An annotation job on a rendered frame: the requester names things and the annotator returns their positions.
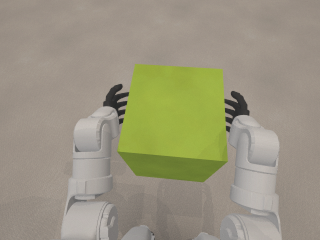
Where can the left robot hand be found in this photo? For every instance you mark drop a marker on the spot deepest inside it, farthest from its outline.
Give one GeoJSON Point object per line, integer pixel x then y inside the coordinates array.
{"type": "Point", "coordinates": [111, 100]}

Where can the robot left thigh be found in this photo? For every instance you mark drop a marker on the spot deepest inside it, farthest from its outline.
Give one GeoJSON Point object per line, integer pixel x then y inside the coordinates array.
{"type": "Point", "coordinates": [139, 233]}

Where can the robot left upper arm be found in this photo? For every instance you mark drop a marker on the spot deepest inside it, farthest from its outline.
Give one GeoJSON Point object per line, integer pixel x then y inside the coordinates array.
{"type": "Point", "coordinates": [91, 220]}

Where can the carton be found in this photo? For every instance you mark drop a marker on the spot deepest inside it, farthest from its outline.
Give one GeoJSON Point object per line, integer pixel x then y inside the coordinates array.
{"type": "Point", "coordinates": [174, 125]}

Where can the right robot hand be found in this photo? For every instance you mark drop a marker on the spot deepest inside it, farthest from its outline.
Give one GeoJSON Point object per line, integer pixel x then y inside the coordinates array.
{"type": "Point", "coordinates": [241, 108]}

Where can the robot left forearm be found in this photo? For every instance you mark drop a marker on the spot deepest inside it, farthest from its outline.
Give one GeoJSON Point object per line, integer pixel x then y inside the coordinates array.
{"type": "Point", "coordinates": [92, 149]}

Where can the robot right upper arm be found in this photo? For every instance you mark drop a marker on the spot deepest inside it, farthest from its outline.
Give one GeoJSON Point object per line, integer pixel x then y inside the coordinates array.
{"type": "Point", "coordinates": [236, 226]}

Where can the robot right forearm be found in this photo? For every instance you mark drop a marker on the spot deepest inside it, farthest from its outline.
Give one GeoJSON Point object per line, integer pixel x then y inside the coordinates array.
{"type": "Point", "coordinates": [257, 157]}

